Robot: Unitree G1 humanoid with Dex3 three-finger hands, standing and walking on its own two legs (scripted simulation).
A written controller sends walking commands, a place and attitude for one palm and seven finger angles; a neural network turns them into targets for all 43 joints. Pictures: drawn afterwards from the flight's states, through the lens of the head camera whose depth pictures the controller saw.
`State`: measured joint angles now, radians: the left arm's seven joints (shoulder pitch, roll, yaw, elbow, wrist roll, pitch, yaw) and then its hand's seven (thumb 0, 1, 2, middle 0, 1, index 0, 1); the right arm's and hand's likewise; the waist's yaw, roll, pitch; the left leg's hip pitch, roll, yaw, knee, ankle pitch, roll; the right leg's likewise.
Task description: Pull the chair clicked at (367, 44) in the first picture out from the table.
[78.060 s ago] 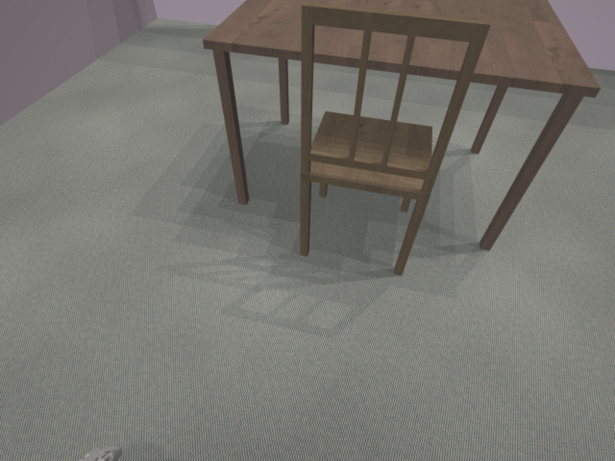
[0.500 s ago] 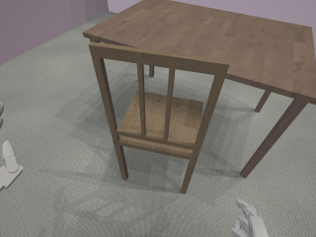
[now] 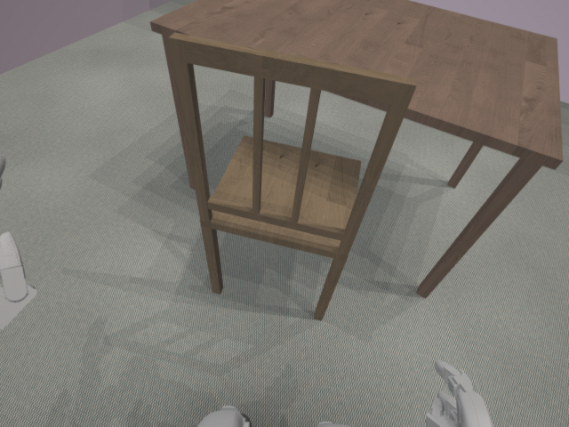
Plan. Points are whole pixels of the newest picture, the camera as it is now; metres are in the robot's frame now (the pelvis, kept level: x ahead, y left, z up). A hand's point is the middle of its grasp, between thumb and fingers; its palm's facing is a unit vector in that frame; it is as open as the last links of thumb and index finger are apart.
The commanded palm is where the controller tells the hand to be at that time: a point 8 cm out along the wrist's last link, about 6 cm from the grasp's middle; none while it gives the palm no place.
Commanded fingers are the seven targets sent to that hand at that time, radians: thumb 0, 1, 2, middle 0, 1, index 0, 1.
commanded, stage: step back with the hand held close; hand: left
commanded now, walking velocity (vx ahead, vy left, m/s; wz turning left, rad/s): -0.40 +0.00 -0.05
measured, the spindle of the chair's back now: (257, 155) +0.65 +0.08 -0.03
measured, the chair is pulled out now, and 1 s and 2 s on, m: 0.12 0.12 0.12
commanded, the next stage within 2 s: stop stepping back and stand still in 0.18 s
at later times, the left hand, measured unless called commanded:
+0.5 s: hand (29, 367) +0.14 +0.22 +0.18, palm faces +0.32 -0.84 -0.44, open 7.4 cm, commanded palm +0.08 +0.26 +0.19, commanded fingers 0.00 0.90 0.90 -0.20 -0.30 -0.20 -0.30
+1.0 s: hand (7, 415) +0.11 +0.22 +0.18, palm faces +0.37 -0.83 -0.42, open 7.4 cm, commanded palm +0.05 +0.26 +0.19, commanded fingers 0.00 0.90 0.90 -0.20 -0.30 -0.20 -0.30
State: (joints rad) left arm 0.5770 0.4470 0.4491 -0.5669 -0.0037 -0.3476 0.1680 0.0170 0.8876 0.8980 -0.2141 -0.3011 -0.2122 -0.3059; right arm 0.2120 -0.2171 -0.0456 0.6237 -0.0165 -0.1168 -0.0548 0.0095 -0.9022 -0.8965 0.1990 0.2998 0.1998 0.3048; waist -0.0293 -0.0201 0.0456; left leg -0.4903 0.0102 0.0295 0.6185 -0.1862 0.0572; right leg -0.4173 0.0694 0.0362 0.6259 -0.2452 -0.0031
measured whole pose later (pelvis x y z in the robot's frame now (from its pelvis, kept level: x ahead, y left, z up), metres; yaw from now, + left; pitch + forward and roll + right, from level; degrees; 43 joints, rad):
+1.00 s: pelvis -0.12 -0.02 +0.01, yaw -6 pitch -3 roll -1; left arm 0.51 0.40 0.42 -0.44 -0.01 -0.22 0.17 0.02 0.89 0.90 -0.21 -0.30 -0.21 -0.31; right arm 0.23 -0.15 0.02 0.66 0.01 -0.13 -0.07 0.01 -0.90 -0.90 0.20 0.30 0.20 0.30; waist -0.03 -0.01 0.01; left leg -0.33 0.01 -0.01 0.55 -0.19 0.02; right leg -0.20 0.03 0.03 0.54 -0.32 0.00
